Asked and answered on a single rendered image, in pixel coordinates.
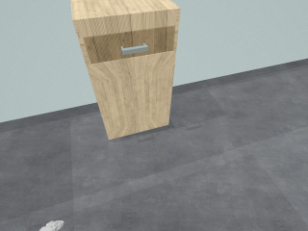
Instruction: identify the handle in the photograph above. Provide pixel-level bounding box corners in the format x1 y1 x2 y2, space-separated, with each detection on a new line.
120 42 148 55

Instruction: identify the drawer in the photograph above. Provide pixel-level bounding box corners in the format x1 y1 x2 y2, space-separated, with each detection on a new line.
84 25 174 64

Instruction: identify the cabinet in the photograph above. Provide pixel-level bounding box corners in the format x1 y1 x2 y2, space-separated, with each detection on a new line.
70 0 181 140

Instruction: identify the left robot hand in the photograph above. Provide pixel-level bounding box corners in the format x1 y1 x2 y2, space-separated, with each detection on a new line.
39 220 64 231

